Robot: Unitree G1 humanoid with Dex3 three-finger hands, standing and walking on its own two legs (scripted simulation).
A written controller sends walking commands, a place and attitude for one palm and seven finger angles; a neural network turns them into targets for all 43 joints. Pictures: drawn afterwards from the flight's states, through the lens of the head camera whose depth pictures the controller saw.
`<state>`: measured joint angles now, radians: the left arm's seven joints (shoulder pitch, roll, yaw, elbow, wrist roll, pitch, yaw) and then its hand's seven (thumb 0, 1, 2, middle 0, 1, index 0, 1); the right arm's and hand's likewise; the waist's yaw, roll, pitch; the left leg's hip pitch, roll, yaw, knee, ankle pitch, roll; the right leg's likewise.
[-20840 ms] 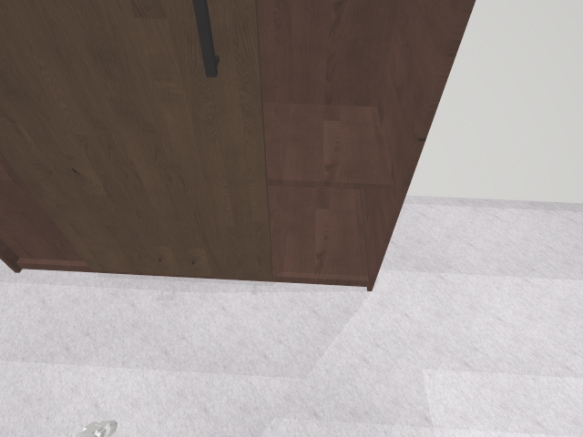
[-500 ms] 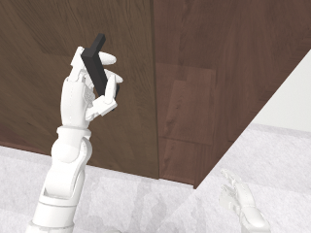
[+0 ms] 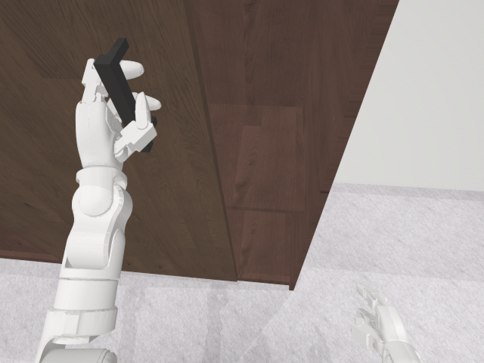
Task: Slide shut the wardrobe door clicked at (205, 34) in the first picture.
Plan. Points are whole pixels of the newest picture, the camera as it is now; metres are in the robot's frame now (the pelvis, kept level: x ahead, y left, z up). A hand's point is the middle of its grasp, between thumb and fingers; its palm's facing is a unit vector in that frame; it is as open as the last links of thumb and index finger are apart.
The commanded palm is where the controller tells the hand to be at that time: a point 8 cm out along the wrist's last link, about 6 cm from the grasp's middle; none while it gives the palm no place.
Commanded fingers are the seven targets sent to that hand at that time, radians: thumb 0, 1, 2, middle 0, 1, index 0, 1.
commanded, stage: step sideways, sliding the door along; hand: left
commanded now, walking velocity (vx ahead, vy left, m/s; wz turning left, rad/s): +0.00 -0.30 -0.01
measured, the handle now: (133, 100) +0.41 +0.19 +0.21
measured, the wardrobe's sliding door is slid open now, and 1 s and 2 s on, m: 0.21 0.20 0.20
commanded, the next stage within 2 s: none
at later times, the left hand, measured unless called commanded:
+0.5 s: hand (150, 126) +0.37 +0.15 +0.21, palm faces +0.21 -0.97 -0.08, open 6.1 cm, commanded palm +0.34 +0.16 +0.22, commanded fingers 0.00 0.90 0.90 -0.45 -1.40 -0.45 -1.40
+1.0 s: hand (149, 128) +0.36 +0.15 +0.20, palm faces +0.16 -0.98 -0.10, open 6.2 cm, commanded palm +0.34 +0.18 +0.22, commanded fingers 0.00 0.90 0.90 -0.45 -1.40 -0.45 -1.40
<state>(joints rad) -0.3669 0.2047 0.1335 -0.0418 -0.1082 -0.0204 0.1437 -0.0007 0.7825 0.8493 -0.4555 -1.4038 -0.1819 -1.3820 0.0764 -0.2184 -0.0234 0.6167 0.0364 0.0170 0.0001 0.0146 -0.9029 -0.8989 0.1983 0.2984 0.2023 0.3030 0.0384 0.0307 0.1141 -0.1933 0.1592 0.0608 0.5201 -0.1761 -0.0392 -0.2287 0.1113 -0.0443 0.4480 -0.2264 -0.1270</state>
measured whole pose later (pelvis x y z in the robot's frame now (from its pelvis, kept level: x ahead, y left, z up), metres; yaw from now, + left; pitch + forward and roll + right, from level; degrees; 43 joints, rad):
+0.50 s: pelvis -0.03 -0.01 -0.01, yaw +2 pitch -1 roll +0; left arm -0.57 0.22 0.09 0.23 -0.14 0.02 0.14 0.00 0.81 0.83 -0.43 -1.40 -0.16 -1.38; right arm 0.10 -0.21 -0.02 0.66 0.05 0.01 0.00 0.01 -0.90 -0.90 0.20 0.30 0.20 0.30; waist 0.05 0.06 0.09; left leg -0.20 0.19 0.05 0.49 -0.25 -0.10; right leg -0.26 0.13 -0.09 0.47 -0.20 -0.14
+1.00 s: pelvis -0.04 +0.01 -0.01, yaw +1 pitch -1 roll +0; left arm -0.55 0.24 0.09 0.21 -0.13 0.02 0.12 0.00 0.81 0.83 -0.44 -1.40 -0.14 -1.37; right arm 0.10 -0.22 -0.03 0.66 0.05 0.01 -0.02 0.01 -0.90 -0.90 0.20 0.30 0.20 0.30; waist 0.02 0.05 0.08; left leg -0.21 0.18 0.09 0.49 -0.25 -0.11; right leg -0.28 0.11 -0.07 0.48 -0.19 -0.12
